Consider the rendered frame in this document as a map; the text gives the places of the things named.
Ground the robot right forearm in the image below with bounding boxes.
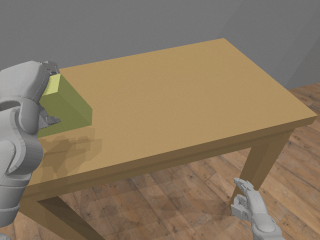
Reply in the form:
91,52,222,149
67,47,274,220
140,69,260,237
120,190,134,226
251,213,286,240

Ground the left robot hand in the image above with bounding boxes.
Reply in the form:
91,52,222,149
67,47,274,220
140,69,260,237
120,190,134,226
0,60,61,130

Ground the robot left forearm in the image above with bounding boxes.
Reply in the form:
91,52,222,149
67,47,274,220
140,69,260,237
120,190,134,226
0,96,44,228

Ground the right robot hand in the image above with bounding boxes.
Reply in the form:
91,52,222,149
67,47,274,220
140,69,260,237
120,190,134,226
231,178,269,223

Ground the sponge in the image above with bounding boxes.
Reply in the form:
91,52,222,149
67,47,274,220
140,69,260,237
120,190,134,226
37,73,93,138

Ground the table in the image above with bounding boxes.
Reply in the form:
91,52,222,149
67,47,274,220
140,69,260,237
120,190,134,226
18,38,318,240

